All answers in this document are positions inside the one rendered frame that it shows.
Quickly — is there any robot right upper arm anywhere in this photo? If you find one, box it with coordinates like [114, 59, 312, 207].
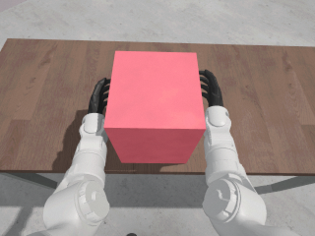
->
[202, 178, 300, 236]

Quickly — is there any table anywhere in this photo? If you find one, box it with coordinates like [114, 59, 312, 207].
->
[0, 38, 315, 192]

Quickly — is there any robot left forearm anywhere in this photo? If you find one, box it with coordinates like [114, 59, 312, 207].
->
[42, 113, 108, 218]

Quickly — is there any carton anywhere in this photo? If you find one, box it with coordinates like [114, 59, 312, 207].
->
[103, 50, 207, 164]

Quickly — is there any robot left hand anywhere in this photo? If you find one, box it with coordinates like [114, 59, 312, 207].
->
[88, 78, 111, 114]

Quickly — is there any robot right forearm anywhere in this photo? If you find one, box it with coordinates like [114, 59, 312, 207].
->
[203, 105, 258, 194]

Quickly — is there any robot right hand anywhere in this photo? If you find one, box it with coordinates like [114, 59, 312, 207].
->
[199, 69, 223, 107]

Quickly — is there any robot left upper arm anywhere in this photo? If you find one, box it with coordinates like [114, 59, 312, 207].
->
[26, 179, 110, 236]

